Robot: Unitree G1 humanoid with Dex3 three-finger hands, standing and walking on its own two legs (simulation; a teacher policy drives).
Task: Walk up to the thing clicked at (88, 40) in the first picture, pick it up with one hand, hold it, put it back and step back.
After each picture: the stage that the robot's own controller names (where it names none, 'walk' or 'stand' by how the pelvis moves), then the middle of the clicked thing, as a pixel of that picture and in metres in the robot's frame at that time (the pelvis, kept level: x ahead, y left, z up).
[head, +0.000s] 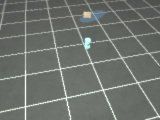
stand; (87, 43) +1.55 -0.07 -0.72
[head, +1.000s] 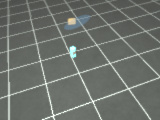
walk; (73, 52) +1.41 +0.20 -0.70
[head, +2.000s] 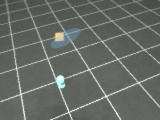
walk; (60, 81) +0.94 +0.28 -0.72
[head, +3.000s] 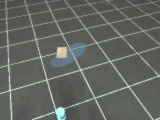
walk; (60, 114) +0.60 +0.22 -0.71
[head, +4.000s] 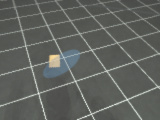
stand; out of the picture +0.43 +0.20 -0.71
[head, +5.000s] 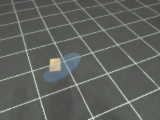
stand; out of the picture +0.41 +0.20 -0.72
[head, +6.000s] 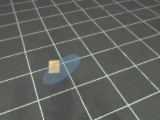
stand; out of the picture +0.38 +0.21 -0.73
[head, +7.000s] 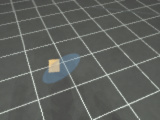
stand; out of the picture +0.38 +0.21 -0.73
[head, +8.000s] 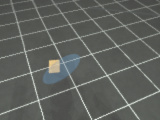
stand; out of the picture +0.38 +0.21 -0.73
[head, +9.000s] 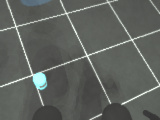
go down; (40, 81) +0.46 +0.20 -0.44
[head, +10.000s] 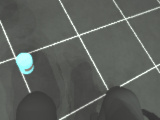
go down; (25, 64) +0.48 +0.21 -0.32
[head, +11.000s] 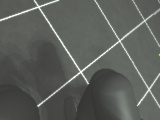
close in; out of the picture +0.47 +0.25 -0.24
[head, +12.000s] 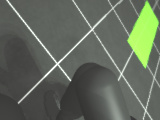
close; out of the picture +0.46 +0.27 -0.24
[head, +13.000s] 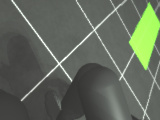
lift; out of the picture +0.44 +0.25 -0.24
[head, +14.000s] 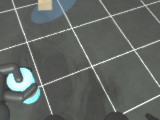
lift; (25, 86) +0.34 +0.19 -0.02
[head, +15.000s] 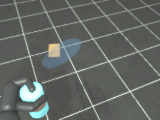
hold; (35, 100) +0.32 +0.17 +0.00
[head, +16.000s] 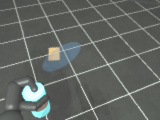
hold; (37, 100) +0.32 +0.17 -0.01
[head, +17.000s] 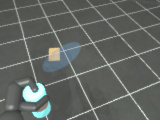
hold; (38, 100) +0.32 +0.17 -0.01
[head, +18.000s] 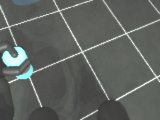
crouch; (19, 64) +0.44 +0.19 -0.09
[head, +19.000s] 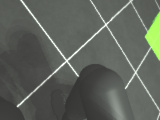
lower; out of the picture +0.46 +0.27 -0.24
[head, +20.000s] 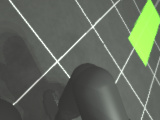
lower; out of the picture +0.45 +0.28 -0.25
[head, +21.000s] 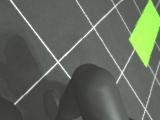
lower; out of the picture +0.45 +0.28 -0.24
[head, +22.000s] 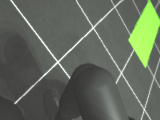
lower; out of the picture +0.45 +0.27 -0.25
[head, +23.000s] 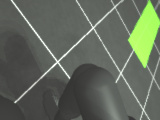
loosen; out of the picture +0.45 +0.27 -0.25
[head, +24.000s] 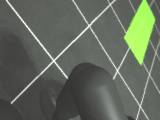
withdraw; out of the picture +0.45 +0.27 -0.25
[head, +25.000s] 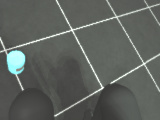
walk; (16, 63) +0.45 +0.22 -0.29
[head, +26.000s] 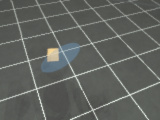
stand; out of the picture +0.39 +0.18 -0.65
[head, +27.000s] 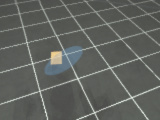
stand; out of the picture +0.39 +0.19 -0.67
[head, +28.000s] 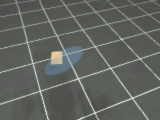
stand; out of the picture +0.39 +0.18 -0.67
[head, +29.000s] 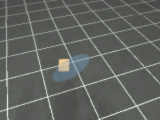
stand; out of the picture +0.40 +0.18 -0.72
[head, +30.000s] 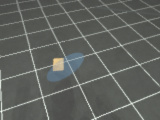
stand; out of the picture +0.38 +0.20 -0.73
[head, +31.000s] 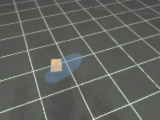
walk; out of the picture +0.37 +0.20 -0.73
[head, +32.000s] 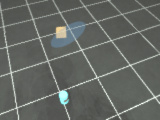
walk; (63, 97) +0.61 +0.17 -0.70
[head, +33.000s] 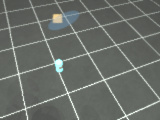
walk; (59, 65) +0.98 +0.20 -0.70
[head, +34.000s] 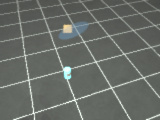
stand; (67, 73) +1.01 +0.16 -0.70
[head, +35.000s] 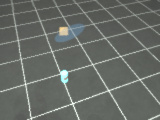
stand; (64, 76) +0.99 +0.17 -0.73
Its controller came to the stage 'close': yes
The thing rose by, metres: 0.70
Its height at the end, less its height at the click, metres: +0.00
